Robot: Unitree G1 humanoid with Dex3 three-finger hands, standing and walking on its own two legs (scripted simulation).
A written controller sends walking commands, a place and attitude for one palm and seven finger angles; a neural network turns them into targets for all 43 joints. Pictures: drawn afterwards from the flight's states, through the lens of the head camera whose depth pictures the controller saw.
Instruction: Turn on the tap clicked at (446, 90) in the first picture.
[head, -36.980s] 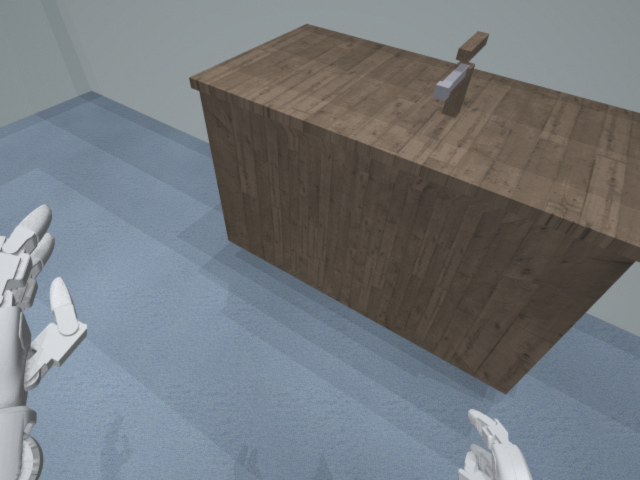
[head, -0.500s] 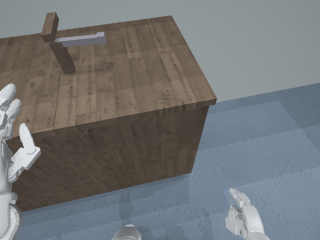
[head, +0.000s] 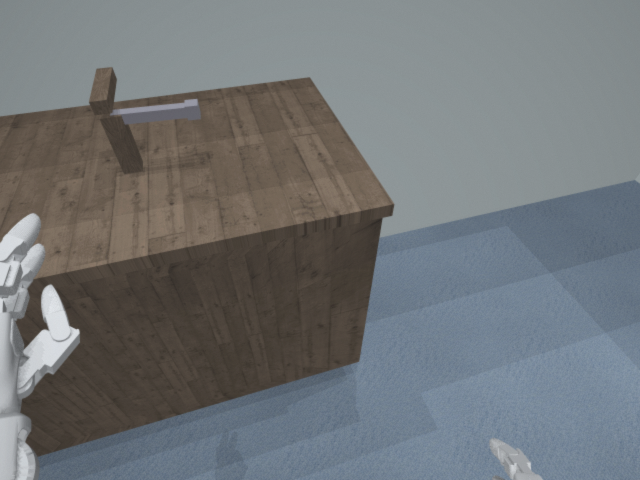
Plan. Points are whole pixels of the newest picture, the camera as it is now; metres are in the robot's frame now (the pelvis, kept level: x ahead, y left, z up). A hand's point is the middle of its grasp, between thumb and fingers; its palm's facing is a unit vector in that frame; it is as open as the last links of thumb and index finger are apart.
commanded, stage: stop stepping back and stand still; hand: left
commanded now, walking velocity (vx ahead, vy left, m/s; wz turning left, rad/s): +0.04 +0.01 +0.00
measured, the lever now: (192, 109) +0.72 +0.29 +0.11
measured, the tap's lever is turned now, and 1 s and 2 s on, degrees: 86 86 86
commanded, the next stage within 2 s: stand and check the lever's angle in 0.26 s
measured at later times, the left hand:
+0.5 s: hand (89, 304) +0.24 +0.25 +0.16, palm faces +0.38 -0.84 -0.38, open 7.4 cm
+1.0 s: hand (80, 290) +0.26 +0.26 +0.16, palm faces +0.38 -0.85 -0.36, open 7.4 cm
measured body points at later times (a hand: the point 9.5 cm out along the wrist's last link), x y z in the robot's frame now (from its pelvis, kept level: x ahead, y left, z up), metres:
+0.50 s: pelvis +0.02 +0.01 +0.01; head +0.04 +0.01 +0.45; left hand +0.22 +0.29 +0.18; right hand +0.18 -0.24 -0.08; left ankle +0.00 +0.13 -0.73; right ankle +0.06 -0.10 -0.73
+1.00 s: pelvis +0.04 +0.02 +0.01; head +0.05 +0.03 +0.46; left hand +0.23 +0.31 +0.18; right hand +0.21 -0.21 -0.07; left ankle +0.00 +0.14 -0.73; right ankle +0.06 -0.10 -0.73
